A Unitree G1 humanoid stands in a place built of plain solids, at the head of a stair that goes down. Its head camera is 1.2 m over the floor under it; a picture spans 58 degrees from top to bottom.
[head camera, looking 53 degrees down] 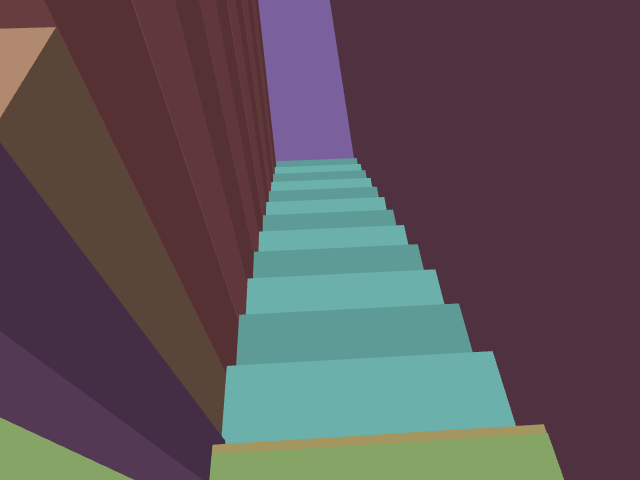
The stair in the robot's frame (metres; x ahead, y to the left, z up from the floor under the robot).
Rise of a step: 0.17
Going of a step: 0.27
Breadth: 0.88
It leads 3 degrees to the left of straight ahead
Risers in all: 13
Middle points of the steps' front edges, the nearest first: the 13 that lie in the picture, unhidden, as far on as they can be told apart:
0.28 -0.15 0.00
0.55 -0.14 -0.17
0.82 -0.12 -0.34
1.09 -0.10 -0.51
1.36 -0.09 -0.68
1.64 -0.07 -0.85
1.91 -0.06 -1.02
2.18 -0.04 -1.19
2.45 -0.03 -1.36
2.72 -0.01 -1.53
3.00 0.01 -1.70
3.27 0.02 -1.87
3.54 0.04 -2.04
